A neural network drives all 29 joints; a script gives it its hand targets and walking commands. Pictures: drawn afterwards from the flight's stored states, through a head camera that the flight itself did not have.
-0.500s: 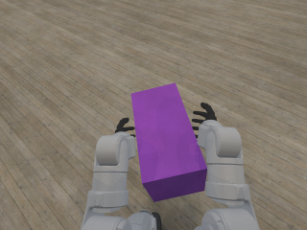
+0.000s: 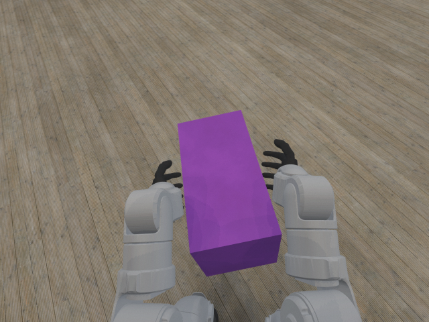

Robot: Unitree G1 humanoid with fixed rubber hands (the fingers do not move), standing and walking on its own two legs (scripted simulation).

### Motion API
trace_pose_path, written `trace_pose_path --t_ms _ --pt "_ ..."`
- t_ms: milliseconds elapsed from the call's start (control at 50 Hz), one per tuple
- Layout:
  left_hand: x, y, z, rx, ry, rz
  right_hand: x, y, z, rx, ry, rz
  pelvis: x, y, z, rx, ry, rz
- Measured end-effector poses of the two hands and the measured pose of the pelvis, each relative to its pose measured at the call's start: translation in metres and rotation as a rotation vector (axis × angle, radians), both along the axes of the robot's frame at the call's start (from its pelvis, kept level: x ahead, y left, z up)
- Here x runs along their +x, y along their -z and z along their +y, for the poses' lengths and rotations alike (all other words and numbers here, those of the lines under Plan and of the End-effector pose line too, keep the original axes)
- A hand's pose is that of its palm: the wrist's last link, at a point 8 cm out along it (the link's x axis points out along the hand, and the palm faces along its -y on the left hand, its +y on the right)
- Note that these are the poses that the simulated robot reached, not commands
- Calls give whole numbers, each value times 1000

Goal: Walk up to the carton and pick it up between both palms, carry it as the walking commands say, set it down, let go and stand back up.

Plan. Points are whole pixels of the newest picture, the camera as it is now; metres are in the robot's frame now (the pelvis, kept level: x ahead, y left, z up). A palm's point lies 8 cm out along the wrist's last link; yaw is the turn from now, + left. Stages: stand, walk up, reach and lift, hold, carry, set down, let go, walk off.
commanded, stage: carry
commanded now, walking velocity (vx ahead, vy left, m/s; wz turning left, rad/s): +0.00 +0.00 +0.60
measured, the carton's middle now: (224, 189) +0.36 +0.03 -0.02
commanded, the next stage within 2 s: none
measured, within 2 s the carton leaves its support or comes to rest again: neither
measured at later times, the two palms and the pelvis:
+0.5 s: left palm (94, 270) +0.17 +0.21 +0.07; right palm (226, 207) +0.28 +0.02 +0.08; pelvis -0.08 +0.00 +0.01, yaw +18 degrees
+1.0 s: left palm out of the picture +0.04 +0.24 +0.08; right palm (186, 260) +0.19 +0.07 +0.09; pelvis -0.15 -0.03 +0.01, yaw +36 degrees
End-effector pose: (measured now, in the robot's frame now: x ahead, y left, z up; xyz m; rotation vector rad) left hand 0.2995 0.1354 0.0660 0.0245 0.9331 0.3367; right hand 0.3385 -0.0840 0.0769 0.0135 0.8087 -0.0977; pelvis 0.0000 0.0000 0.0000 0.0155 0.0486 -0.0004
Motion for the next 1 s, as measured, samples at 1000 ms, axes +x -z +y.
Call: trace_pose_path --t_ms 1000 --pt "-255 -11 108 -6 -535 25 -150 -9 159 -4 -507 16 -146 -14 -28 -15 -629 -10"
